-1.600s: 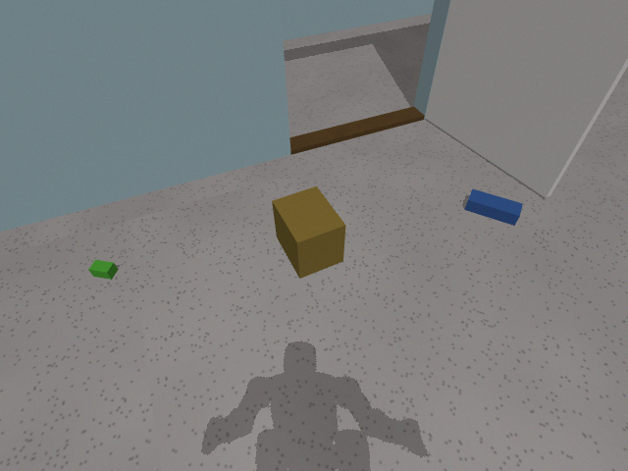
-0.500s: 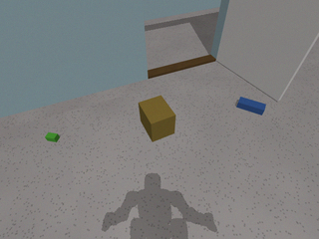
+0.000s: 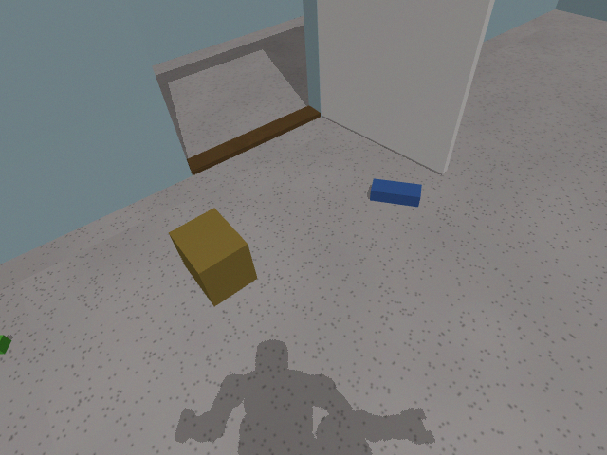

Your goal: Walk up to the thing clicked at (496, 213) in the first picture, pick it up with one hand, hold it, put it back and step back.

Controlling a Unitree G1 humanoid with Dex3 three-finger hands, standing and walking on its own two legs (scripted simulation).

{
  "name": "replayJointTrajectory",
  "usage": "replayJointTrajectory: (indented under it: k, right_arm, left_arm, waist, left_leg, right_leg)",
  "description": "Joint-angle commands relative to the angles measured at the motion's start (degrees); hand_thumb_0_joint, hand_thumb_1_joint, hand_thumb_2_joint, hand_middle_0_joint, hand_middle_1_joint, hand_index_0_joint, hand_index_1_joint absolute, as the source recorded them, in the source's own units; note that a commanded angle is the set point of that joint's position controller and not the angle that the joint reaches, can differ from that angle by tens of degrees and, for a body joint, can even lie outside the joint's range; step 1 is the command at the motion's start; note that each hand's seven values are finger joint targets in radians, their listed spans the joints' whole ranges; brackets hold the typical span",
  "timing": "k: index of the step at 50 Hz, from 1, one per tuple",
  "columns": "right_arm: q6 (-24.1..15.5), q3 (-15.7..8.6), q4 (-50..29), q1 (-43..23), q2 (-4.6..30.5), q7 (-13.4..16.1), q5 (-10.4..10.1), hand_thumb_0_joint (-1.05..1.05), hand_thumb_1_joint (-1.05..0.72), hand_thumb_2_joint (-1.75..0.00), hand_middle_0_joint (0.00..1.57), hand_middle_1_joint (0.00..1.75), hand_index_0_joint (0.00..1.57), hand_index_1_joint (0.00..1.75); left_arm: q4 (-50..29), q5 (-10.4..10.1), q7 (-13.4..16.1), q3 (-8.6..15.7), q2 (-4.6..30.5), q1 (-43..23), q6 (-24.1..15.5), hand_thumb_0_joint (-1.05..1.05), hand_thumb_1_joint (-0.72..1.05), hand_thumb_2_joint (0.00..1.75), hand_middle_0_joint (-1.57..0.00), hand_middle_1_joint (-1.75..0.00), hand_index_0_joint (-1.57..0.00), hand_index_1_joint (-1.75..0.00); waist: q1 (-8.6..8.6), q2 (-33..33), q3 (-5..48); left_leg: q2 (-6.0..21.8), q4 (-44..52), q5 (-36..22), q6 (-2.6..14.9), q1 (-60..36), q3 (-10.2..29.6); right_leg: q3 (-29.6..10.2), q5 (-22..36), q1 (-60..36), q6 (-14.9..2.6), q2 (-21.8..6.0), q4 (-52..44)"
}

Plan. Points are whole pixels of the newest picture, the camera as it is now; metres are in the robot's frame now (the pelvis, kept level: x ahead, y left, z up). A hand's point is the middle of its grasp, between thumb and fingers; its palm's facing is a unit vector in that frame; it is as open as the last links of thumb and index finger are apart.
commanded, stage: walk up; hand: left
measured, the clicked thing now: (395, 192) +1.35 -0.30 -0.72
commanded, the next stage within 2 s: none
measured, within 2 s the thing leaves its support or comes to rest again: neither
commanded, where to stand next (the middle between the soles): +0.94 -0.46 m, yaw -13 degrees
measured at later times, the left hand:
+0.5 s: hand (216, 327) +0.36 +0.21 -0.13, palm faces -0.26 -0.92 -0.30, open 7.4 cm
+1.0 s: hand (310, 239) +0.55 +0.04 -0.11, palm faces -0.27 -0.89 -0.35, open 7.4 cm
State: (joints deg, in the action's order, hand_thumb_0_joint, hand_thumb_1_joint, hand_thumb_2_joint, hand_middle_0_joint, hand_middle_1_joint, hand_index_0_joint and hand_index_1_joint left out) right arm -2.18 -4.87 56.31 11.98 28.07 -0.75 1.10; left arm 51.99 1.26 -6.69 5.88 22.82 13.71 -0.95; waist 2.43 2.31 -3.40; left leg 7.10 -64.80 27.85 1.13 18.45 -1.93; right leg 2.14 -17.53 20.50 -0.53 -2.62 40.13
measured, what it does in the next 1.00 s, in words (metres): walks ahead, turning right: left foot, then right foot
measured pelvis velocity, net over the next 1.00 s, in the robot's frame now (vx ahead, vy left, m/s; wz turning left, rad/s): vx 0.41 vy -0.19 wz -0.31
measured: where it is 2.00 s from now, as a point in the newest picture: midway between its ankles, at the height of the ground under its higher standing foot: (442, 306)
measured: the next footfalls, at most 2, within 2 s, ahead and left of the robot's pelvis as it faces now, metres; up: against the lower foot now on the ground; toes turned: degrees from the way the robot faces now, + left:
left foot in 0.26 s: +0.27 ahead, +0.08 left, +0.00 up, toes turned +2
right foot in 0.70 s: +0.43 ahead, -0.29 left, +0.00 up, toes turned -18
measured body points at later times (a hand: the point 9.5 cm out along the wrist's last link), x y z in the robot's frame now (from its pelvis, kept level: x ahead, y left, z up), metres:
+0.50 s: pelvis +0.22 -0.04 +0.02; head +0.23 -0.01 +0.47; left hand +0.37 +0.26 -0.11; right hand +0.17 -0.38 -0.06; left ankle +0.23 +0.08 -0.72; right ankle +0.24 -0.21 -0.65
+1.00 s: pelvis +0.41 -0.19 +0.02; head +0.42 -0.21 +0.47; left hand +0.56 +0.09 -0.08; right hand +0.40 -0.52 -0.10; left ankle +0.53 -0.06 -0.66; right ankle +0.39 -0.27 -0.72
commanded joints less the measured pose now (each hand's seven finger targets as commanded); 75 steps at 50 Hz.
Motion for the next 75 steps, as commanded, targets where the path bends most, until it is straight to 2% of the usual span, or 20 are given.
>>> replayJointTrajectory:
  k: [1, 7, 11, 13, 14, 15, 21, 29, 33, 35, 37, 38, 43, 50, 53, 57, 60, 61, 67, 75]
  right_arm:
    - [-2.9, -1.8, -6.1, 2.4, 9.0, 0.0, -1.2, 0.0, -0.9, -0.9, 0.2, 0.3, 0.2, 0.3]
    - [-3.5, -2.5, -9.0, 0.2, 8.3, -1.0, 0.0, 0.0, -0.9, -0.9, 0.2, 0.3, 0.2, 0.3]
    - [-5.1, -3.7, -6.4, 12.4, 8.3, 0.1, 0.4, 0.0, -0.9, -0.9, 0.2, 0.3, 0.2, 0.3]
    - [-6.1, -5.8, -4.7, 22.3, 14.7, 1.6, 1.4, 0.0, -0.9, -0.9, 0.2, 0.3, 0.2, 0.3]
    - [-6.2, -5.8, -7.1, 18.1, 16.2, 1.8, 1.2, 0.0, -0.9, -0.9, 0.2, 0.3, 0.2, 0.3]
    - [-6.2, -5.7, -9.5, 9.7, 16.9, 1.6, -0.6, 0.0, -0.9, -0.9, 0.2, 0.3, 0.2, 0.3]
    - [-7.1, -3.0, -9.5, 6.0, 10.4, 1.0, -0.5, 0.0, -0.9, -0.9, 0.2, 0.3, 0.2, 0.3]
    - [-6.3, -3.5, -9.9, 7.8, 13.7, 0.7, -0.3, 0.0, -0.9, -0.9, 0.2, 0.3, 0.2, 0.3]
    - [-5.0, -3.6, -10.2, 7.9, 14.1, 0.8, -0.2, 0.0, -0.9, -0.9, 0.2, 0.3, 0.2, 0.3]
    - [-4.3, -2.1, -10.5, 9.0, 10.4, 0.8, -0.4, 0.0, -0.9, -0.9, 0.2, 0.3, 0.2, 0.3]
    - [-4.0, 0.2, -12.5, 13.5, 5.4, 0.6, -1.6, 0.0, -0.9, -0.9, 0.2, 0.3, 0.2, 0.3]
    - [-3.6, -1.3, -11.8, 9.7, 10.6, 1.1, -1.0, 0.0, -0.9, -0.9, 0.2, 0.3, 0.2, 0.3]
    - [-2.8, -1.0, -9.2, 11.2, 7.4, 0.2, -1.2, 0.0, -0.9, -0.9, 0.2, 0.3, 0.2, 0.3]
    - [-2.9, -1.8, -11.1, 4.9, 7.3, -1.2, -0.2, 0.0, -0.9, -0.9, 0.2, 0.3, 0.2, 0.3]
    - [-4.3, -1.6, -11.9, 1.8, 6.5, -1.2, -0.3, 0.0, -0.9, -0.9, 0.2, 0.3, 0.2, 0.3]
    - [-5.6, -2.7, -8.5, 12.8, 7.6, -0.2, -0.1, 0.0, -0.9, -0.9, 0.2, 0.3, 0.2, 0.3]
    - [-5.7, -5.3, -10.2, 17.6, 16.2, 1.2, -0.3, 0.0, -0.9, -0.9, 0.2, 0.3, 0.2, 0.3]
    - [-5.4, -5.5, -10.4, 15.5, 16.5, 1.1, -1.3, 0.0, -0.9, -0.9, 0.2, 0.3, 0.2, 0.3]
    - [-5.6, -2.5, -12.1, 8.2, 11.2, 0.7, -1.2, 0.0, -0.9, -0.9, 0.2, 0.3, 0.2, 0.3]
    - [-5.3, -3.0, -12.3, 7.9, 13.7, -0.2, -0.8, 0.0, -0.9, -0.9, 0.2, 0.3, 0.2, 0.3]
  left_arm:
    - [-4.5, -0.7, 2.7, 3.9, 17.8, 0.7, -1.4, 0.0, 0.9, 0.9, -0.2, -0.3, -0.2, -0.3]
    - [-8.3, -0.2, 2.0, 2.5, 15.4, 0.5, -1.9, 0.0, 0.9, 0.9, -0.2, -0.3, -0.2, -0.3]
    - [-10.7, 0.1, 1.9, 1.6, 13.8, -4.2, -1.9, 0.0, 0.9, 0.9, -0.2, -0.3, -0.2, -0.3]
    - [-10.5, 0.1, 2.0, -0.4, 6.2, 1.6, -2.2, 0.0, 0.9, 0.9, -0.2, -0.3, -0.2, -0.3]
    - [-9.1, 0.0, 2.3, 0.0, 8.8, 4.0, -1.4, 0.0, 0.9, 0.9, -0.2, -0.3, -0.2, -0.3]
    - [-7.8, 0.5, 2.5, 0.9, 14.2, 7.4, -0.7, 0.0, 0.9, 0.9, -0.2, -0.3, -0.2, -0.3]
    - [-4.8, -0.6, 1.1, 1.5, 13.2, 4.6, -0.4, 0.0, 0.9, 0.9, -0.2, -0.3, -0.2, -0.3]
    - [-9.4, -0.7, -0.9, 0.3, 9.7, -8.2, -0.2, 0.0, 0.9, 0.9, -0.2, -0.3, -0.2, -0.3]
    - [-6.8, -0.3, -0.5, 1.1, 10.7, -6.5, -0.3, 0.0, 0.9, 0.9, -0.2, -0.3, -0.2, -0.3]
    - [-2.8, -0.2, 0.9, 3.3, 15.3, 6.3, -1.2, 0.0, 0.9, 0.9, -0.2, -0.3, -0.2, -0.3]
    - [-4.2, -0.7, 2.5, 5.4, 23.6, 9.5, -1.9, 0.0, 0.9, 0.9, -0.2, -0.3, -0.2, -0.3]
    - [-4.7, -1.8, 2.6, 5.3, 23.7, 7.2, -1.6, 0.0, 0.9, 0.9, -0.2, -0.3, -0.2, -0.3]
    - [-6.9, -1.8, 4.0, 2.7, 15.0, 0.3, -2.7, 0.0, 0.9, 0.9, -0.2, -0.3, -0.2, -0.3]
    - [-10.2, -0.3, 3.4, 2.6, 14.7, 1.9, -3.8, 0.0, 0.9, 0.9, -0.2, -0.3, -0.2, -0.3]
    - [-10.4, -0.2, 3.1, 2.2, 14.3, 3.8, -3.6, 0.0, 0.9, 0.9, -0.2, -0.3, -0.2, -0.3]
    - [-11.2, -0.4, 3.3, 1.1, 13.2, 2.3, -3.0, 0.0, 0.9, 0.9, -0.2, -0.3, -0.2, -0.3]
    - [-10.6, -0.5, 3.9, 0.9, 12.7, 8.2, -2.1, 0.0, 0.9, 0.9, -0.2, -0.3, -0.2, -0.3]
    - [-9.8, 0.0, 4.3, 1.3, 15.7, 6.4, -1.8, 0.0, 0.9, 0.9, -0.2, -0.3, -0.2, -0.3]
    - [-6.9, -0.6, 2.4, 1.2, 12.2, 7.4, -1.1, 0.0, 0.9, 0.9, -0.2, -0.3, -0.2, -0.3]
    - [-7.8, -0.2, 0.8, 1.7, 11.1, -2.2, -1.3, 0.0, 0.9, 0.9, -0.2, -0.3, -0.2, -0.3]
  waist:
    - [-1.49, -12.7, 1.9]
    - [-0.5, -8.8, -1.4]
    - [-7.85, -3.9, 3.5]
    - [-10.96, 16.3, 9.9]
    - [-8.17, 10.6, 6.9]
    - [-5.05, 5.4, 4.3]
    - [-2.45, 3.7, -3.3]
    - [-4.32, 6.8, 0.7]
    - [-3.25, 5.6, 2.9]
    - [3.94, -7.7, 9.9]
    - [3.81, -25.4, 10.8]
    - [4.24, -18.8, 8.2]
    - [-2.29, -11.4, 1.1]
    - [0.0, -9.3, -2.2]
    - [1.44, -7.8, -1.3]
    - [-5.21, -1.5, 5.5]
    - [-6.84, 6.5, 10.7]
    - [-6.48, 4.6, 6.9]
    - [-2.47, 5.5, -1.3]
    - [-3.86, 8.4, -1.8]
  left_leg:
    - [1.2, 3.6, -5.7, 1.51, 12.2, 1.7]
    - [-0.7, 23.0, -10.8, -0.23, 6.7, -1.0]
    - [-2.7, 32.6, -22.2, -0.22, -17.8, -2.5]
    - [10.1, 43.5, -1.3, 2.22, -33.5, 19.0]
    - [19.1, 53.2, 16.6, 4.3, -25.4, 37.6]
    - [22.4, 57.2, 22.8, 7.62, -20.1, 40.9]
    - [10.6, 54.4, -7.9, 5.71, -6.8, 6.5]
    - [10.2, 47.5, -28.2, 7.9, -13.6, -6.9]
    - [11.0, 40.3, -27.4, 7.38, -11.0, -7.3]
    - [6.3, 16.4, -30.3, 5.02, -5.5, -8.6]
    - [-5.5, -4.7, 1.5, 0.67, 17.9, -6.0]
    - [-2.5, -7.7, 2.0, 0.8, 18.8, -1.0]
    - [1.0, 1.3, -10.0, 1.2, 10.1, 2.3]
    - [1.2, 18.2, -13.4, -1.54, 12.9, 0.5]
    - [-0.5, 26.7, -16.3, -1.17, 8.6, -0.2]
    - [-5.6, 36.1, -19.7, 1.72, -14.5, -3.1]
    - [20.4, 49.7, 3.4, 13.77, -30.2, 40.5]
    - [22.1, 49.9, 4.6, 16.36, -25.5, 40.8]
    - [8.4, 50.1, -13.2, 9.8, -4.7, 7.6]
    - [8.2, 49.4, -6.9, 9.42, -1.3, 4.0]
  right_leg:
    - [-20.5, -1.0, -10.9, -10.76, -9.0, -23.4]
    - [-16.5, -6.4, -3.4, -12.97, -8.6, -26.1]
    - [-12.6, 2.4, 8.0, -9.41, -6.3, -12.5]
    - [-6.8, -9.1, 20.6, -4.45, 8.0, 16.8]
    - [-11.9, -9.8, 22.8, -3.13, 9.4, 26.0]
    - [-14.2, -8.4, 21.0, -3.34, 5.2, 28.5]
    - [-10.7, 3.8, 13.5, 0.26, -0.5, 21.7]
    - [-2.5, 7.1, 7.4, -0.86, -3.0, -2.6]
    - [2.6, 8.7, -3.5, -2.39, -0.3, -5.9]
    - [1.1, 5.9, -19.9, -4.0, 3.0, -9.5]
    - [-36.3, -7.2, -30.9, -11.14, -16.3, -23.8]
    - [-41.6, -10.4, -26.0, -15.34, -18.8, -25.8]
    - [-14.2, 15.9, -8.7, -9.67, -7.2, -21.6]
    - [-14.4, -3.8, -5.2, -12.99, -9.6, -26.8]
    - [-13.1, 5.0, -7.3, -12.58, -9.5, -22.9]
    - [-6.7, 18.5, -2.4, -8.75, -5.1, -4.9]
    - [-5.5, -12.9, 21.1, -2.69, 5.5, 25.7]
    - [-8.7, -12.1, 21.7, -2.72, 2.1, 29.2]
    - [-6.1, 0.1, 10.6, 0.35, -2.3, 18.7]
    - [-0.6, 8.2, 2.4, 0.1, -3.4, -1.6]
